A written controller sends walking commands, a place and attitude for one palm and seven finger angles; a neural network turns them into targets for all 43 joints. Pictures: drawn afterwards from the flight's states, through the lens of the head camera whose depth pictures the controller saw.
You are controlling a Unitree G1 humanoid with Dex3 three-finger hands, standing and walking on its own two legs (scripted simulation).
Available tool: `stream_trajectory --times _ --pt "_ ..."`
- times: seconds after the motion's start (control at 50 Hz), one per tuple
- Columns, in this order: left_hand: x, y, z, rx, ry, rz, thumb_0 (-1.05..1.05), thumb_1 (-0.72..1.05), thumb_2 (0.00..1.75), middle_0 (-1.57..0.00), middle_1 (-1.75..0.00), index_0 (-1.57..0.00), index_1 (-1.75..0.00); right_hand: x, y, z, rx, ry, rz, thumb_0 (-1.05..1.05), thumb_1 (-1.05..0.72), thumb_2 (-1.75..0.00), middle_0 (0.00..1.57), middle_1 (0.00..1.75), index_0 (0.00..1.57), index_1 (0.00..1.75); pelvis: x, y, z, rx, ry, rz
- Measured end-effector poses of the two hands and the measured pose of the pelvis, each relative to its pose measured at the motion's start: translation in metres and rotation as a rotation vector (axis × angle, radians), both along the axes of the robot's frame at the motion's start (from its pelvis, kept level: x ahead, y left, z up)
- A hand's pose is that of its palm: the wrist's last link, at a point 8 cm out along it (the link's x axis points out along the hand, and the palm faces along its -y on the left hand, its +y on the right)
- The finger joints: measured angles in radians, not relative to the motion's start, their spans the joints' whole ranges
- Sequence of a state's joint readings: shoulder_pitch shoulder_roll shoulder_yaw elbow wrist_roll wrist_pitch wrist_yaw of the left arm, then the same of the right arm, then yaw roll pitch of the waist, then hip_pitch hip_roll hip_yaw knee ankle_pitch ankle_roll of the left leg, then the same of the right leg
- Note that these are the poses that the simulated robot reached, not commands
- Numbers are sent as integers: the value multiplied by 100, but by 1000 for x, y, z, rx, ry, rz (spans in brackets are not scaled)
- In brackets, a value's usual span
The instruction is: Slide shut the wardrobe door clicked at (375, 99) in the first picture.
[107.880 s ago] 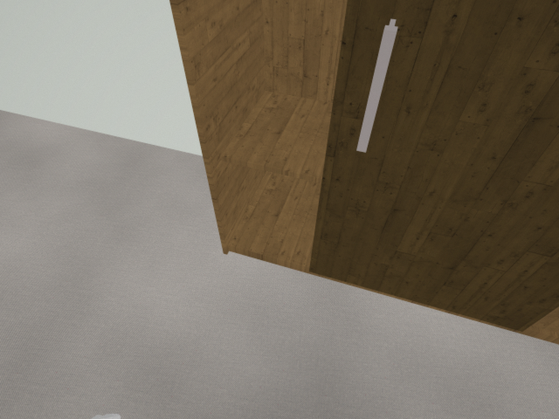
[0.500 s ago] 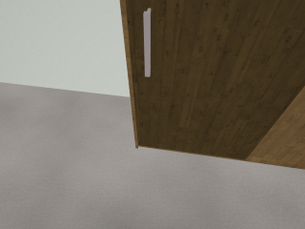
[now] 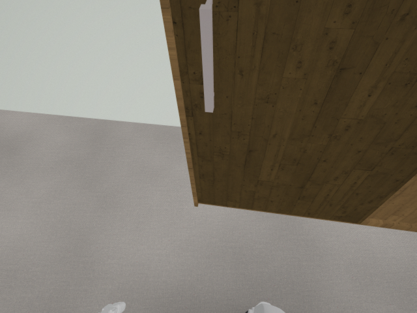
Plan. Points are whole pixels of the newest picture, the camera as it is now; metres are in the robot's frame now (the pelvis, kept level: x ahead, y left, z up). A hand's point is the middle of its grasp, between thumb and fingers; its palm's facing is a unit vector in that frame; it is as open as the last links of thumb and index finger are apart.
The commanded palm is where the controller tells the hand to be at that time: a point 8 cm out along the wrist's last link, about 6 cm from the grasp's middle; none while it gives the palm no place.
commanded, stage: take the last steps up to it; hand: right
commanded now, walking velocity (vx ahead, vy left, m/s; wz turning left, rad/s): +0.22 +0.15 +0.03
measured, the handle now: (209, 61) +0.64 +0.03 +0.13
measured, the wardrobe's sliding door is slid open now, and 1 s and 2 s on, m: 0.00 0.00 0.00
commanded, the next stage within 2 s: come to a stop and stand still in 0.22 s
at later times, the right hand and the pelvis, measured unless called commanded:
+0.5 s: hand (269, 292) +0.19 -0.11 -0.16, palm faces +0.03 +0.98 -0.22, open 7.3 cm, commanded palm none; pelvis +0.15 +0.08 +0.02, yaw -1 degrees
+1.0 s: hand (262, 281) +0.21 -0.09 -0.14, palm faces +0.09 +0.96 -0.28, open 7.4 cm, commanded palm none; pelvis +0.18 +0.10 +0.03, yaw -2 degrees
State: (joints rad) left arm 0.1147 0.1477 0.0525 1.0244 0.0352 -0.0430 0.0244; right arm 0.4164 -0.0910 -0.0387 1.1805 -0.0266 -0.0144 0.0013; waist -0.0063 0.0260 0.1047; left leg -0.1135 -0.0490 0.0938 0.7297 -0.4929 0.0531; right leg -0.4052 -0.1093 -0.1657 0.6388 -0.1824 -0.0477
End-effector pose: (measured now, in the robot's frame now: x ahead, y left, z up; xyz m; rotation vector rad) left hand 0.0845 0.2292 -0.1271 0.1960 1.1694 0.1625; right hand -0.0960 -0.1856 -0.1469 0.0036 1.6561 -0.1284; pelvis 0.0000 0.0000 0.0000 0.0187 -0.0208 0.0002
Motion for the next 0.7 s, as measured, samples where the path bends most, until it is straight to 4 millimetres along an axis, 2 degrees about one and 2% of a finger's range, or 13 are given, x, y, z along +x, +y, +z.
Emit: stream_trajectory --times 0.04,0.1,0.14,0.18,0.28,0.34,0.4,0.46,0.54,0.62,0.7 --pt "11 -1 2 -4 -31 12 1 91 90 -20 -30 -20 -30 28 -5 -4 -1 -27 35 0 -91 -90 20 30 20 30 10 1 0 -8 -8 19" --pt "10 4 6 -1 5 21 0 92 90 -20 -30 -20 -30 89 -14 1 -31 -146 50 1 -91 -90 20 30 20 30 25 7 8 -7 -1 7" --pt "6 16 10 12 56 18 0 94 90 -20 -30 -20 -30 133 -19 11 -60 -247 50 1 -91 -90 20 30 20 30 35 11 15 0 8 -6" --pt "3 28 11 12 111 17 0 94 90 -20 -30 -20 -30 168 -28 22 -110 -316 60 2 -94 -90 20 30 20 30 46 19 19 7 16 -16" --pt "3 67 0 -2 212 55 0 93 90 -20 -30 -20 -30 235 -32 35 -201 -416 108 1 -94 -90 20 30 20 30 82 49 13 1 21 -29" --pt "14 89 -10 -2 249 75 1 92 90 -20 -30 -20 -30 256 -24 32 -241 -418 117 1 -93 -90 20 30 20 30 104 65 5 -9 22 -29" --pt "39 100 -3 6 246 76 1 92 90 -20 -30 -20 -30 264 -7 34 -231 -373 113 0 -92 -90 20 30 20 30 124 71 12 -10 28 -24" --pt "69 100 4 7 208 68 1 92 90 -20 -30 -19 -30 273 13 30 -189 -324 114 0 -92 -90 20 30 20 30 143 75 18 -17 33 -19" --pt "102 92 3 0 176 47 1 91 90 -19 -30 -19 -30 290 34 16 -138 -295 87 0 -91 -90 20 30 20 30 163 77 14 -12 31 -10" --pt "128 86 -1 -29 172 26 1 91 90 -20 -30 -20 -30 308 40 18 -155 -294 65 1 -94 -90 20 30 20 30 173 88 15 -26 34 -18" --pt "148 101 -10 -49 170 14 1 93 90 -20 -30 -20 -30 324 46 28 -199 -347 62 1 -93 -90 20 30 20 30 179 103 13 -38 37 -35"
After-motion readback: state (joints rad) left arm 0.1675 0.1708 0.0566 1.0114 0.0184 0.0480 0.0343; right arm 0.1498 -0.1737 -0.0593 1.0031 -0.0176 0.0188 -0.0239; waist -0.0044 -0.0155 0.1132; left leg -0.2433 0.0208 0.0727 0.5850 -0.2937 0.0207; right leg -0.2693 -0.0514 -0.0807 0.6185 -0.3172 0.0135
